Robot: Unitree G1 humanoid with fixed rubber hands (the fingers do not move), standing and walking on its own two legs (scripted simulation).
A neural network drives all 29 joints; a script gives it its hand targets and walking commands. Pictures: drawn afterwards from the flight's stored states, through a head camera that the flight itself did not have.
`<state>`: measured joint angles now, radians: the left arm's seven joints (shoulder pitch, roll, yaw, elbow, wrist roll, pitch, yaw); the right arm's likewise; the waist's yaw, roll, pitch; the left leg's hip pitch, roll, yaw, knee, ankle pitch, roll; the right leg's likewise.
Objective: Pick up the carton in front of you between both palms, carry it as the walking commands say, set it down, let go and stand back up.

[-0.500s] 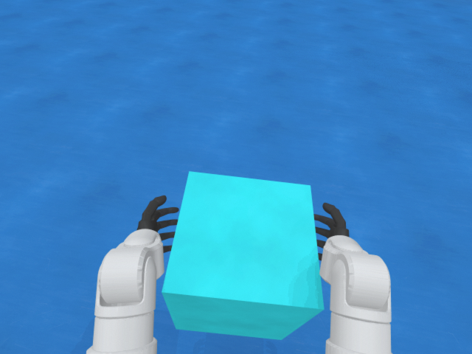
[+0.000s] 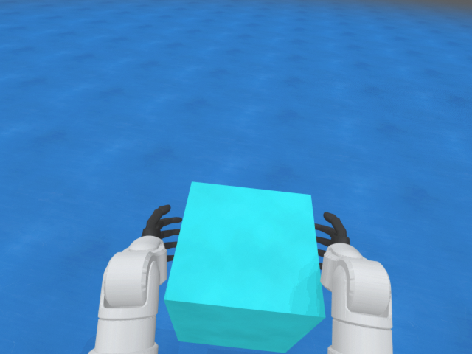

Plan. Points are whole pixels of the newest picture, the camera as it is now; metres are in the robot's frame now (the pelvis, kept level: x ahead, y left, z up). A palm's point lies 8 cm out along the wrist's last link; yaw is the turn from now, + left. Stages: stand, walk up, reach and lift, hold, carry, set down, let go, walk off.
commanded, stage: carry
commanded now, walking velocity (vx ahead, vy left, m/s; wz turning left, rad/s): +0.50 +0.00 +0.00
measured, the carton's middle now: (241, 272) +0.30 +0.00 +0.01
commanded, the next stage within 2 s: none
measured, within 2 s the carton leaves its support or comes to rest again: neither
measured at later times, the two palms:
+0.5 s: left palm (193, 138) +0.60 +0.13 +0.10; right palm (310, 144) +0.61 -0.16 +0.10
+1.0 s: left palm (205, 94) +0.89 +0.13 +0.09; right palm (294, 96) +0.89 -0.15 +0.10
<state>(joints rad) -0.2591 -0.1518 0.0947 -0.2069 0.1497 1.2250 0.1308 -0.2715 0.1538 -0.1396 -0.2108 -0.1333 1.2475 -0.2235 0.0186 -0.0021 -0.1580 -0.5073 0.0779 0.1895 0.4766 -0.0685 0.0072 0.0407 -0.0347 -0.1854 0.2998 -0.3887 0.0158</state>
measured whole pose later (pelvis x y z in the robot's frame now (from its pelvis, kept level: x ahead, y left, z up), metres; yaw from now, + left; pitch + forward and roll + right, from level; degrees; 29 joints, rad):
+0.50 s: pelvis +0.32 -0.01 -0.01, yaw +0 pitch +3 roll +0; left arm -0.25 -0.15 0.10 -0.29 0.14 1.24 0.14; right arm -0.29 0.16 -0.12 -0.25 -0.13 1.24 -0.21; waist 0.00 0.00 -0.11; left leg 0.07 0.06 0.20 0.32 -0.42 -0.04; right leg -0.49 -0.07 -0.20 0.45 -0.06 -0.02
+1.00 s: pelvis +0.60 -0.01 +0.00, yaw -1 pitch +3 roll +1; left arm -0.29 -0.16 0.14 -0.24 0.16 1.22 0.13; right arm -0.33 0.17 -0.13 -0.20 -0.14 1.21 -0.23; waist 0.00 -0.05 -0.06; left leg -0.40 0.02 0.23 0.44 -0.09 0.08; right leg -0.15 -0.08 -0.13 0.63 -0.48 0.03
